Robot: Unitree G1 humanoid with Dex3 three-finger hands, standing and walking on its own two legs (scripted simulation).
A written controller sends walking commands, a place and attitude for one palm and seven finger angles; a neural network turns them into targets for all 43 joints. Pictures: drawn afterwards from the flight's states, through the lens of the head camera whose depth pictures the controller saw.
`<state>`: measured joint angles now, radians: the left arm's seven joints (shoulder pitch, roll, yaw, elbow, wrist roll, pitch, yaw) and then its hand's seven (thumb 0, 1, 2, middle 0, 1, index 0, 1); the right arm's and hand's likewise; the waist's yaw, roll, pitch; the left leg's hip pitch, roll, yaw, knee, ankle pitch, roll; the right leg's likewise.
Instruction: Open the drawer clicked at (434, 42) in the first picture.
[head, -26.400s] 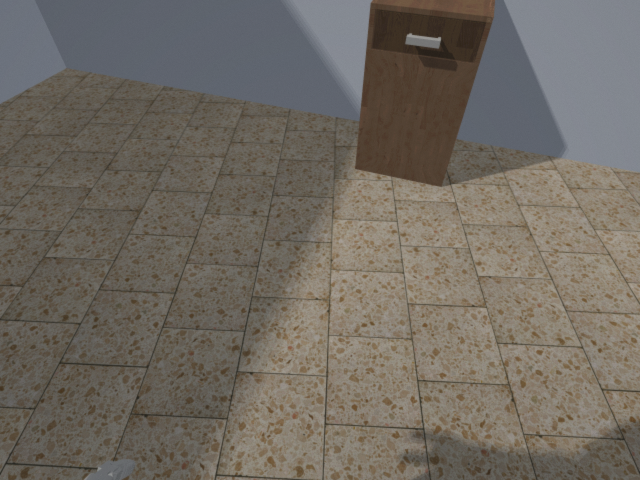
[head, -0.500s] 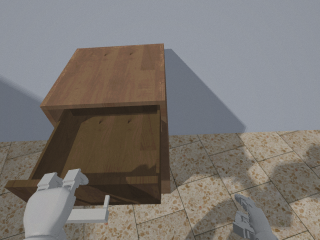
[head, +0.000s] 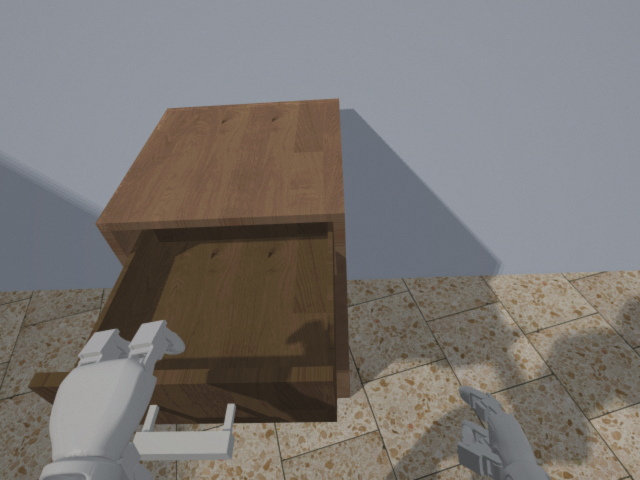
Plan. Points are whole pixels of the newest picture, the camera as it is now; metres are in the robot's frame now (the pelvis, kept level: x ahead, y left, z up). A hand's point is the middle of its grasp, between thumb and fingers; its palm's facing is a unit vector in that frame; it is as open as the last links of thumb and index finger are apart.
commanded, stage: lift the hand off the handle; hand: left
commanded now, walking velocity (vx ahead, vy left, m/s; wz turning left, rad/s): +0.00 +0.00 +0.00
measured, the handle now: (187, 428) +0.19 +0.23 -0.07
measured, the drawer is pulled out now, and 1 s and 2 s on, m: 0.29 0.29 0.29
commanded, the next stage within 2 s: draw the hand back to the body in 0.18 s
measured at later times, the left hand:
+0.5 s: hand (119, 409) +0.16 +0.24 +0.09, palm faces +0.11 -0.12 -0.99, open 13.8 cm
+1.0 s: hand (121, 397) +0.16 +0.22 +0.12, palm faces +0.28 -0.73 -0.62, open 13.7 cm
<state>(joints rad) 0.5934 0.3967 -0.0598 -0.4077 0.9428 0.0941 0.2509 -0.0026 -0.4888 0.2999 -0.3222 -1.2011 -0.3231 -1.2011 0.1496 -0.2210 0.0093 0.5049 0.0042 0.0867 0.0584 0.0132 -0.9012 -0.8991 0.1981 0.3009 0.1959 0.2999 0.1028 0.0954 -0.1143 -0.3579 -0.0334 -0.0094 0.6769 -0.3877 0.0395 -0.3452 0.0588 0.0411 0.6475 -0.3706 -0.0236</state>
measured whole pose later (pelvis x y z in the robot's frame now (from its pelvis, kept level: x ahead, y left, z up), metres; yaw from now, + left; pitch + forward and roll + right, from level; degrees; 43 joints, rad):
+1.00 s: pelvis +0.00 +0.00 +0.01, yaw +2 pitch -1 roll -1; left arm 0.61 0.34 0.13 -0.49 0.21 -0.01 0.14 -0.01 -0.46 0.31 -0.32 -1.18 -0.32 -1.18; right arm 0.17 -0.21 0.03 0.51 0.02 -0.02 -0.02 0.01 -0.90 -0.90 0.20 0.30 0.20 0.30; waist 0.07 0.08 -0.01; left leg -0.21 -0.04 -0.04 0.57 -0.33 0.04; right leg -0.19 0.04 0.01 0.53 -0.32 -0.02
